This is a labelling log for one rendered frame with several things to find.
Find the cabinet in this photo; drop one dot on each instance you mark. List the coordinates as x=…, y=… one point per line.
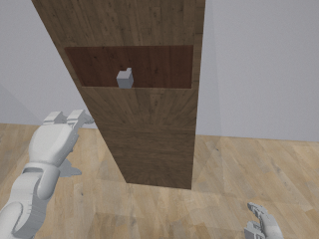
x=150, y=132

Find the robot left forearm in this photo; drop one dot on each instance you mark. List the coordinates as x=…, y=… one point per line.
x=25, y=212

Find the right robot hand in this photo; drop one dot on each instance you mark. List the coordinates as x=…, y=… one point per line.
x=268, y=226

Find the left robot hand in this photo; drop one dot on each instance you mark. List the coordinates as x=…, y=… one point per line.
x=53, y=141

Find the handle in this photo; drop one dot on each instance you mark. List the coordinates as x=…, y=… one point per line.
x=125, y=79

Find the drawer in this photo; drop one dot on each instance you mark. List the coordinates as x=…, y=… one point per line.
x=159, y=67

